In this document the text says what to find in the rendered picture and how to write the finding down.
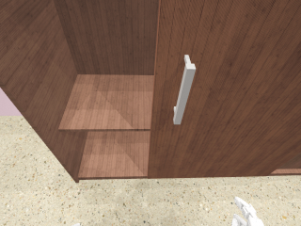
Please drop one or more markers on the wardrobe door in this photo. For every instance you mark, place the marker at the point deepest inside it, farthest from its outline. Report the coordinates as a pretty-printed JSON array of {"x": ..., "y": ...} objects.
[
  {"x": 292, "y": 164},
  {"x": 242, "y": 117}
]

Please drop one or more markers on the handle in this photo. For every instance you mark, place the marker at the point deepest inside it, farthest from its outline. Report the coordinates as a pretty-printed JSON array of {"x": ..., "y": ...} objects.
[{"x": 187, "y": 80}]

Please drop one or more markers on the robot right hand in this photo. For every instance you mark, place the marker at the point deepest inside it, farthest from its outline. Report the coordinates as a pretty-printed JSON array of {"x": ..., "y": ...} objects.
[{"x": 248, "y": 212}]

